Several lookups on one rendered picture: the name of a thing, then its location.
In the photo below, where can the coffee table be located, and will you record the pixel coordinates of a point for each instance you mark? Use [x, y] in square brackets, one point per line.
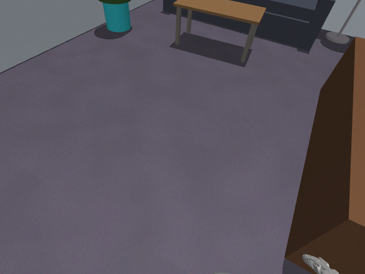
[223, 8]

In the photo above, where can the right robot hand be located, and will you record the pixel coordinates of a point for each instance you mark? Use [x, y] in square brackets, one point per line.
[318, 264]

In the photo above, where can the potted plant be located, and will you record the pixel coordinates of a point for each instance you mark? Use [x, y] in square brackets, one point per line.
[117, 15]

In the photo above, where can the floor lamp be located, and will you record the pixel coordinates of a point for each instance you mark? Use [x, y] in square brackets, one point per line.
[339, 37]

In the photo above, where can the sofa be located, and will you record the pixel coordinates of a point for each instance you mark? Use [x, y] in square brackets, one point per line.
[292, 22]

